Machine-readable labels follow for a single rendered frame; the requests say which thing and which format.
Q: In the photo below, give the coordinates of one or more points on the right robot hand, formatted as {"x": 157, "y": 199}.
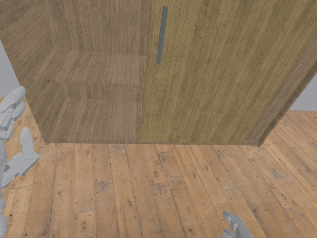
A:
{"x": 237, "y": 225}

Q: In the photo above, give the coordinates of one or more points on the wardrobe door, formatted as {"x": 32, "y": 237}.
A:
{"x": 222, "y": 61}
{"x": 301, "y": 67}

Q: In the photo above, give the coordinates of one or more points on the left robot hand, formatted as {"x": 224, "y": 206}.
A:
{"x": 11, "y": 109}

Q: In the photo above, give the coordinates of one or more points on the handle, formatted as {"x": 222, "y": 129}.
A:
{"x": 162, "y": 33}

